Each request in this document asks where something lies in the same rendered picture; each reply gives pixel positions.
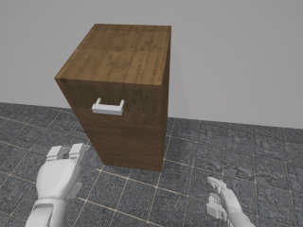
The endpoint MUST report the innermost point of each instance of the left robot forearm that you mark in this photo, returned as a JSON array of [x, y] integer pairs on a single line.
[[47, 212]]

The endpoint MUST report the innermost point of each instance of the right robot forearm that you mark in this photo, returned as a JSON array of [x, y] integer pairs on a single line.
[[238, 219]]

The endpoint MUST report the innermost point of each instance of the drawer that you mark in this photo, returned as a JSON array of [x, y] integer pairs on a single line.
[[136, 100]]

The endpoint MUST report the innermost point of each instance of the handle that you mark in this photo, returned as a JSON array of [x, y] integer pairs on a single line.
[[107, 109]]

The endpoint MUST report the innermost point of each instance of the cabinet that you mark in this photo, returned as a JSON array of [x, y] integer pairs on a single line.
[[131, 56]]

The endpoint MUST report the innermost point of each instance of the left robot hand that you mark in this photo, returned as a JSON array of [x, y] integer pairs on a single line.
[[57, 176]]

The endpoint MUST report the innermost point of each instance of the right robot hand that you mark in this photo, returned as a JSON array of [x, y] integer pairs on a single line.
[[221, 206]]

